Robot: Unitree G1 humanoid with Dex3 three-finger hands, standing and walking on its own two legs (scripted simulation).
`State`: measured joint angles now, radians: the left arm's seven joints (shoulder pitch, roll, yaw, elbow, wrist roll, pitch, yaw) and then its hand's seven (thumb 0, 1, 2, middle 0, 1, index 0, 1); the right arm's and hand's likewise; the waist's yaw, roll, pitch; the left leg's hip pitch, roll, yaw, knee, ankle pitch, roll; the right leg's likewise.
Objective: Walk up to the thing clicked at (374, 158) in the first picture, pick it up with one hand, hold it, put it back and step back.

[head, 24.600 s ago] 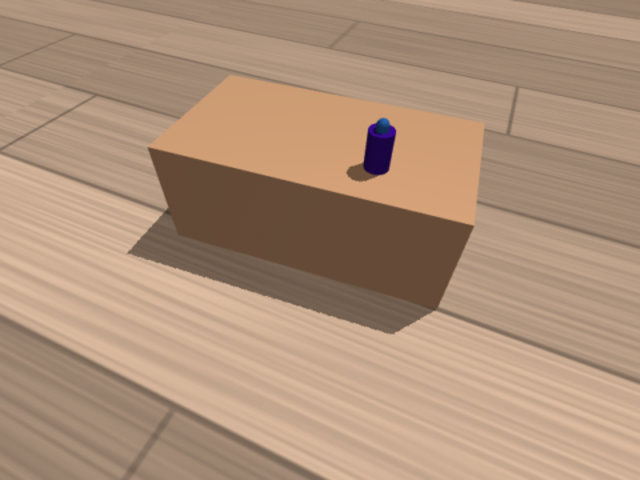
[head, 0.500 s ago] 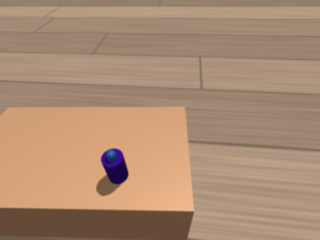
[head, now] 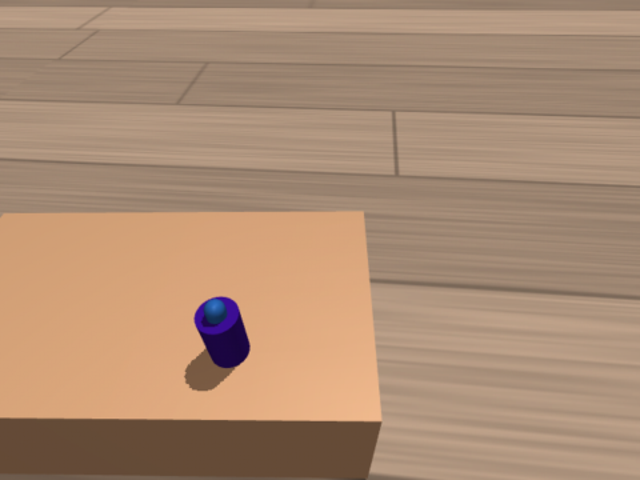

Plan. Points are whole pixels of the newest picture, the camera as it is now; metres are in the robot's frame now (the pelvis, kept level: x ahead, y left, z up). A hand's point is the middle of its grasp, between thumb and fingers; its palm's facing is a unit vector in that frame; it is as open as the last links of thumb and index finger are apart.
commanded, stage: stand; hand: left
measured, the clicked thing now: (222, 328) +0.48 +0.22 -0.24
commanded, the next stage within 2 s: none
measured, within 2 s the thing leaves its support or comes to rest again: neither
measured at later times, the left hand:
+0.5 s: hand out of the picture +0.08 +0.26 -0.15, palm faces -0.01 -0.93 -0.36, open 7.4 cm
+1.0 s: hand out of the picture +0.09 +0.26 -0.15, palm faces -0.02 -0.93 -0.36, open 7.4 cm
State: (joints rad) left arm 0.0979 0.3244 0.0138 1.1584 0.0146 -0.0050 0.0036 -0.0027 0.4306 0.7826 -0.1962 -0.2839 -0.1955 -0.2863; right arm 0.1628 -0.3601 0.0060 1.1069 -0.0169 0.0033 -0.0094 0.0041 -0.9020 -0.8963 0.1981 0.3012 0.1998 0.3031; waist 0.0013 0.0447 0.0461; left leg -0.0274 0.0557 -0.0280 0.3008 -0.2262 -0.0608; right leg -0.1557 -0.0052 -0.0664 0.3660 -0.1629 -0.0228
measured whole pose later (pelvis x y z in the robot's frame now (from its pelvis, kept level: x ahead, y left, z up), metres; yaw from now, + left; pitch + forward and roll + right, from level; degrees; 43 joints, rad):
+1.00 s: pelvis +0.01 +0.01 +0.00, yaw -1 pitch -2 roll +0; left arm 0.10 0.33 0.01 1.14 0.01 -0.01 0.00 0.00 0.91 0.90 -0.20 -0.30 -0.20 -0.30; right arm 0.15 -0.35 0.00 1.11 -0.02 0.00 0.00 0.00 -0.90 -0.90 0.20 0.30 0.20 0.30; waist 0.00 0.02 0.05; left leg -0.02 0.05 -0.01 0.29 -0.23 -0.05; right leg -0.16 -0.01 -0.05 0.36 -0.17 -0.01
